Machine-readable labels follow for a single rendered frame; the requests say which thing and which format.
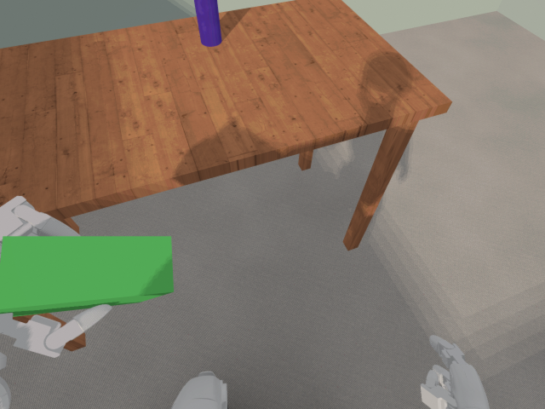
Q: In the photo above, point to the sponge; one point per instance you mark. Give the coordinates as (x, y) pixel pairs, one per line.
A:
(46, 274)

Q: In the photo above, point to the table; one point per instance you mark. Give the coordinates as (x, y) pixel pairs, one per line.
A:
(100, 119)

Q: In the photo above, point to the robot right hand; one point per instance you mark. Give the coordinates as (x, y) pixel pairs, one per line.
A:
(461, 387)

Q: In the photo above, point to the robot left hand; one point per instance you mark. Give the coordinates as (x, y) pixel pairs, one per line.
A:
(41, 335)

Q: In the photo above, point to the left robot thigh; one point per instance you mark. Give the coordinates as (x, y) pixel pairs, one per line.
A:
(205, 392)

